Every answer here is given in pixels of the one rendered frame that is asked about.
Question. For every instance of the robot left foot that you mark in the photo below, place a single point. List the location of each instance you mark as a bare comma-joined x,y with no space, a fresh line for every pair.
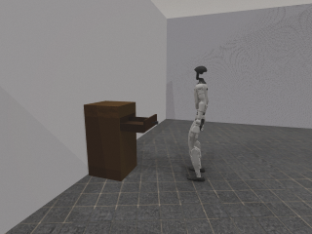
195,178

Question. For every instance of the robot left hand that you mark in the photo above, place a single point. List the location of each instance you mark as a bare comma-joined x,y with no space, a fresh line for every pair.
195,130

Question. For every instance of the left robot forearm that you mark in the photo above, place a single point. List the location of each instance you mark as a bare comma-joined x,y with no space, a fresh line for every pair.
200,113

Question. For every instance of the right robot thigh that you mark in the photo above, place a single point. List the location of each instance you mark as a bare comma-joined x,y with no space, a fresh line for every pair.
197,143

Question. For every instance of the cabinet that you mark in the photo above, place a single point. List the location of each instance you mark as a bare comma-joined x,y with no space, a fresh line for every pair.
112,154

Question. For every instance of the drawer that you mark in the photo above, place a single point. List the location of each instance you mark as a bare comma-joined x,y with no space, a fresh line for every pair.
135,124

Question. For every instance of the robot left upper arm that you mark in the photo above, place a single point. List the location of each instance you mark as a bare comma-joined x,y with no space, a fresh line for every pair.
201,95

